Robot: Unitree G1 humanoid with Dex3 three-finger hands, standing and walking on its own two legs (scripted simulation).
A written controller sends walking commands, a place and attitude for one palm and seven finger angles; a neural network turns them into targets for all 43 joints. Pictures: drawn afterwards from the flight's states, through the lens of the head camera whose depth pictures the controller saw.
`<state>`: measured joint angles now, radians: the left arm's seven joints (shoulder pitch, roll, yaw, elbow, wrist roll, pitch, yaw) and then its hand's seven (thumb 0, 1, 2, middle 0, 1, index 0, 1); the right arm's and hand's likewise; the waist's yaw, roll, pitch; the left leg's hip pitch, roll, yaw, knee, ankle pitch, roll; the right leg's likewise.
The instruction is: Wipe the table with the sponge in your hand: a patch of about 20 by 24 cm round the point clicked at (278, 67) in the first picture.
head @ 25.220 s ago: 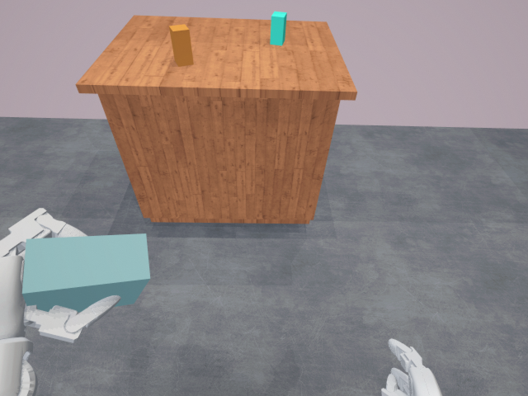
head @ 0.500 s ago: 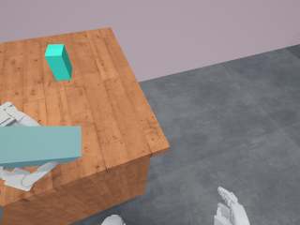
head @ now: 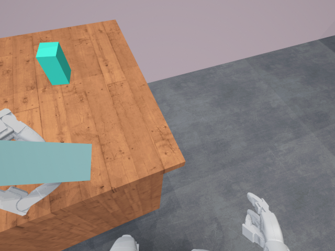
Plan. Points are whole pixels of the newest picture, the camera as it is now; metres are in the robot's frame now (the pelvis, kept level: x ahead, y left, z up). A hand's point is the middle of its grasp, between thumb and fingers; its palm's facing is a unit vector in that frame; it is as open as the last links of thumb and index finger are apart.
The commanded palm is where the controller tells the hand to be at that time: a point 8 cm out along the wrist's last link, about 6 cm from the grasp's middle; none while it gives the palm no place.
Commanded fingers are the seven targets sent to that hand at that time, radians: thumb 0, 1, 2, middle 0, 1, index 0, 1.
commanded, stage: shuffle to correct the standing spot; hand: left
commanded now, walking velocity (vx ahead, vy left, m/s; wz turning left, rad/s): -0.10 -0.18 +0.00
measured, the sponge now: (56, 163) +0.23 +0.20 +0.15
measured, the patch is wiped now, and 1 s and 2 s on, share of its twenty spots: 0.00 0.00 0.00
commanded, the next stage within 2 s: none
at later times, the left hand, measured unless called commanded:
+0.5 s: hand (20, 165) +0.22 +0.24 +0.17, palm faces +0.33 -0.84 -0.43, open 9.5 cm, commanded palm +0.16 +0.28 +0.19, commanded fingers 0.00 0.10 1.30 -1.20 -1.60 -1.20 -1.60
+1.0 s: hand (16, 170) +0.21 +0.24 +0.17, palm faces +0.27 -0.81 -0.52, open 9.5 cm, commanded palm +0.15 +0.28 +0.19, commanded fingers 0.00 0.10 1.30 -1.20 -1.60 -1.20 -1.60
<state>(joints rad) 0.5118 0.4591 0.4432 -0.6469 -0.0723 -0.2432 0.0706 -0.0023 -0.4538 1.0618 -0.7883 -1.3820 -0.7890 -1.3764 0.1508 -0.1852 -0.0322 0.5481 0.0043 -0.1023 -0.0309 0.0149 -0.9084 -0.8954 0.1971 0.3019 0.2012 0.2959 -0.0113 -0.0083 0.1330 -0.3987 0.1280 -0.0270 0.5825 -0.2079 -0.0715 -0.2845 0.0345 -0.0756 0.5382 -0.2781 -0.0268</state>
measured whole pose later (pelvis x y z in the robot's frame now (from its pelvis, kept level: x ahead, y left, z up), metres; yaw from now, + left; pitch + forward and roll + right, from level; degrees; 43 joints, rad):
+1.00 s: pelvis -0.01 +0.00 +0.00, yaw +0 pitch +2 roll -3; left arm 0.53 0.47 0.47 -0.65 -0.07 -0.26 0.08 0.00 -0.45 1.06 -0.79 -1.38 -0.79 -1.38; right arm 0.16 -0.17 -0.02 0.54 0.00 -0.12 -0.03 0.01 -0.91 -0.90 0.20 0.30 0.20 0.30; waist -0.01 -0.01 0.14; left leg -0.44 0.13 -0.04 0.61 -0.21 -0.07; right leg -0.32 0.04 -0.08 0.56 -0.27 -0.02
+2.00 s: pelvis -0.01 +0.00 +0.00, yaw +1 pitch +2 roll -2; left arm 0.53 0.45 0.45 -0.64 -0.07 -0.25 0.10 0.00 -0.46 1.06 -0.79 -1.38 -0.79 -1.38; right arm 0.15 -0.18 -0.02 0.56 0.01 -0.10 -0.03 0.01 -0.91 -0.90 0.20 0.30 0.20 0.30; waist -0.02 0.01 0.12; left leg -0.43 0.11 -0.06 0.60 -0.20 -0.07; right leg -0.32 0.03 -0.09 0.58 -0.29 -0.04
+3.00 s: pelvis +0.03 +0.02 +0.01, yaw +0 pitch +0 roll -1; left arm 0.49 0.37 0.34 -0.53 -0.05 -0.12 0.15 0.00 -0.46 1.07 -0.79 -1.38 -0.79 -1.38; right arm 0.17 -0.19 0.01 0.55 0.03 -0.05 -0.04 0.02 -0.91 -0.90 0.20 0.30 0.20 0.30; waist 0.00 0.00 0.07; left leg -0.25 0.05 -0.03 0.49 -0.24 -0.04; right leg -0.15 0.00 -0.06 0.43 -0.27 0.00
